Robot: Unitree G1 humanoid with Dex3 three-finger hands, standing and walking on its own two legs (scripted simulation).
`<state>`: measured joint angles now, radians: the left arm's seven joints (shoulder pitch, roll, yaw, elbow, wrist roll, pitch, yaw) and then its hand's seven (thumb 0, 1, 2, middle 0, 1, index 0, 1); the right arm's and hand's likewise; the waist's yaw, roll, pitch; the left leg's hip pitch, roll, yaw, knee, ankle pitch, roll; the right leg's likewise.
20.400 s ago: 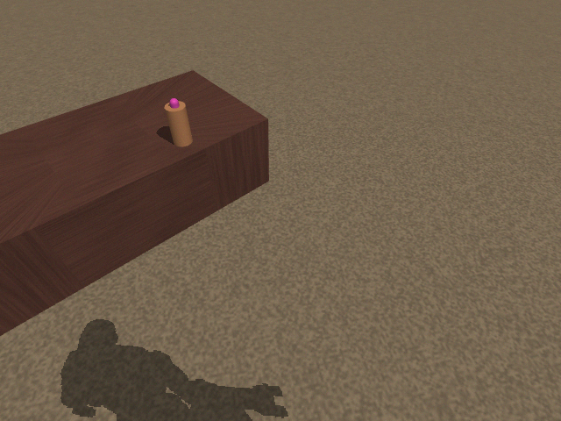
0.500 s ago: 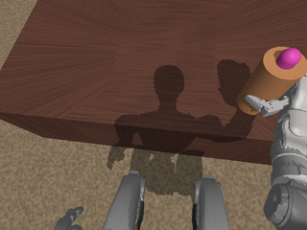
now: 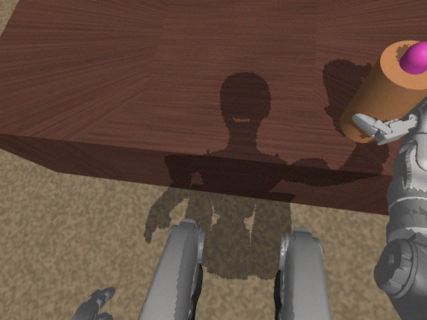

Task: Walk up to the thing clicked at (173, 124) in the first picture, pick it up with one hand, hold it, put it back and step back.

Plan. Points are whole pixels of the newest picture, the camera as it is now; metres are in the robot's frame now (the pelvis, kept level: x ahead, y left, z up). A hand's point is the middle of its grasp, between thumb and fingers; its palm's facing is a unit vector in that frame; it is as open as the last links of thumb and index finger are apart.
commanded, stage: lower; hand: right
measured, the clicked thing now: (387, 93) +0.50 -0.23 +0.03
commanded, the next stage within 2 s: loosen in 0.60 s
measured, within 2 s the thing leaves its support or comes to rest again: rests again in 0.40 s
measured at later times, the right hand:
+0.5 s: hand (378, 106) +0.51 -0.24 -0.02, palm faces +0.24 +0.97 -0.01, open 11.4 cm
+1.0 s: hand (380, 105) +0.51 -0.25 -0.02, palm faces +0.24 +0.97 -0.01, open 11.3 cm
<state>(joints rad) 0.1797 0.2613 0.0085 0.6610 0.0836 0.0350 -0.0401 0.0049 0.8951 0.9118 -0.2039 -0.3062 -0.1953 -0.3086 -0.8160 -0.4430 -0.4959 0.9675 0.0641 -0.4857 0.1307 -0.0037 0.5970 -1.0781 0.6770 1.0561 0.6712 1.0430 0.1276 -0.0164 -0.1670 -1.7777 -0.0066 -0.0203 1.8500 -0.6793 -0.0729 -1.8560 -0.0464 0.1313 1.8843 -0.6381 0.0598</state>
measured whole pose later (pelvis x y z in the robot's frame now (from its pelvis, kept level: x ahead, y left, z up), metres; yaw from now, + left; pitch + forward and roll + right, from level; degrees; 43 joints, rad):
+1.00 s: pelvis -0.01 +0.01 -0.05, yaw +1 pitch +35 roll +4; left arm 0.17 0.28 0.00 0.66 0.07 0.05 -0.03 0.00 0.93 0.88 -0.21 -0.31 -0.21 -0.30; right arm -0.89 -0.51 -0.51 0.96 0.07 -0.40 0.14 0.00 0.51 -0.81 0.78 0.85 0.77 0.84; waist 0.12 -0.01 -0.16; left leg -1.95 -0.02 -0.02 2.02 -0.69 -0.07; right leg -2.01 -0.04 0.15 2.04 -0.65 0.07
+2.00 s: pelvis +0.02 +0.00 +0.10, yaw -1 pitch +28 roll +5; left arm 0.23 0.28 -0.01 0.60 -0.02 0.11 -0.01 0.01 0.89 0.89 -0.21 -0.30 -0.20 -0.30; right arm -0.65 -0.64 -0.51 0.90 -0.07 -0.09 0.09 -0.01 0.48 -0.07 0.06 0.06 0.07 0.07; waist 0.09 -0.01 -0.14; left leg -1.40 -0.01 0.00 1.50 -0.60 -0.06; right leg -1.48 -0.07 0.12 1.56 -0.58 0.05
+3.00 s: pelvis +0.06 +0.01 +0.24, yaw -5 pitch +5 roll +1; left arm 0.20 0.21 -0.02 0.52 -0.02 -0.03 0.15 0.01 0.90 0.90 -0.21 -0.30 -0.20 -0.30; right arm 0.41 -0.18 0.00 0.14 0.03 0.16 -0.14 -0.01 0.58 -0.03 0.05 0.04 0.06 0.05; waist -0.01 -0.02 -0.07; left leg -0.50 0.04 0.02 0.86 -0.44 -0.04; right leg -0.57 -0.05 0.07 0.88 -0.40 0.05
